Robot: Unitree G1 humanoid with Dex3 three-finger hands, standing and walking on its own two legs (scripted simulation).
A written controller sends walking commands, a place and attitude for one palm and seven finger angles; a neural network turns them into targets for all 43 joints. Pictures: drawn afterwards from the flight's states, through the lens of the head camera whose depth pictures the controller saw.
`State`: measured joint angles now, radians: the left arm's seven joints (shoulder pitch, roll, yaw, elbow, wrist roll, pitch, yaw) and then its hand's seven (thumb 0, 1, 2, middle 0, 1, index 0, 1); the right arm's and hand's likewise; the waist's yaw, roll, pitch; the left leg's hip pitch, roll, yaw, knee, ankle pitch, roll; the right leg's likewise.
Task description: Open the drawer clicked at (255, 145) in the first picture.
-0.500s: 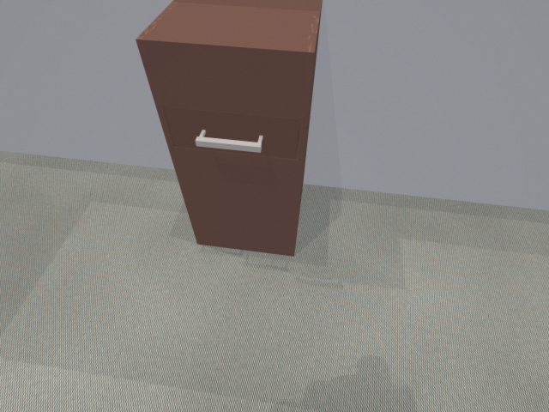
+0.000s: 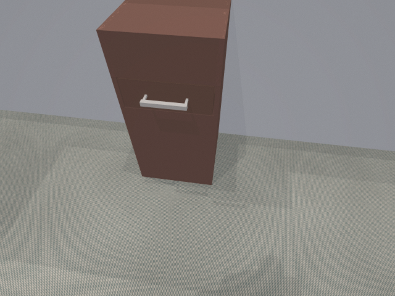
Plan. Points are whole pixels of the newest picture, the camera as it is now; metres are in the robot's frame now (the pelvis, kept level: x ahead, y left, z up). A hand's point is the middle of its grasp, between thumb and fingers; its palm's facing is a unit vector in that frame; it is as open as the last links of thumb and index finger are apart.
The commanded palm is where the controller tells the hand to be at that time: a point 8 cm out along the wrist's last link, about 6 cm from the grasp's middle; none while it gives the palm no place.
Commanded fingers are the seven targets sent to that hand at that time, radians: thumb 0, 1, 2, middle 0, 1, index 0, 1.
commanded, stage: look at it before walking up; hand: left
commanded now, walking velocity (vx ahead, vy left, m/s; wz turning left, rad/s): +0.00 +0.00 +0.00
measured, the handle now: (164, 101) +0.83 +0.19 -0.14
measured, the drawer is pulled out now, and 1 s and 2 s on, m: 0.00 0.00 0.00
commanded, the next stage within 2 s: take the last steps up to it in 0.34 s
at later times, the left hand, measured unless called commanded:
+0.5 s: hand out of the picture +0.01 +0.18 -0.17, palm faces +0.03 -0.97 -0.23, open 7.4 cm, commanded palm none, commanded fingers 0.00 0.90 0.90 -0.20 -0.30 -0.20 -0.30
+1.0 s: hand (131, 292) +0.16 +0.17 -0.18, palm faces -0.01 -0.97 -0.22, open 7.3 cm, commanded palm none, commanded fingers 0.00 0.90 0.90 -0.20 -0.30 -0.20 -0.30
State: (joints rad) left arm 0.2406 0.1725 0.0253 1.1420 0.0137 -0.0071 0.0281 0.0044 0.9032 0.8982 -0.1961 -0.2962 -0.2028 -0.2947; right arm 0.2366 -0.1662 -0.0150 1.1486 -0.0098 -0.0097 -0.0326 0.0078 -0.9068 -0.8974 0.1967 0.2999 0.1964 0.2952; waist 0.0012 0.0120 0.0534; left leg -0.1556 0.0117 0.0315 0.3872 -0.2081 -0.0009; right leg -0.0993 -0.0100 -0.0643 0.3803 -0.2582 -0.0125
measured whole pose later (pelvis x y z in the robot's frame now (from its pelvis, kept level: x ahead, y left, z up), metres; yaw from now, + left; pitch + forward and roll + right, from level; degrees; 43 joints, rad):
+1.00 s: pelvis +0.11 -0.02 -0.01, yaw -2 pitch -1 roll +0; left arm 0.21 0.17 0.07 1.04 0.02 0.00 -0.01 0.03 0.94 0.90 -0.20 -0.30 -0.20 -0.29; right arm 0.52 -0.08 -0.01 1.21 -0.03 -0.05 -0.03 0.01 -0.91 -0.90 0.20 0.30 0.20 0.30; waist -0.04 0.04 0.08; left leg -0.02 0.05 0.06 0.44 -0.41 -0.03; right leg -0.43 -0.04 -0.11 0.76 -0.35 -0.05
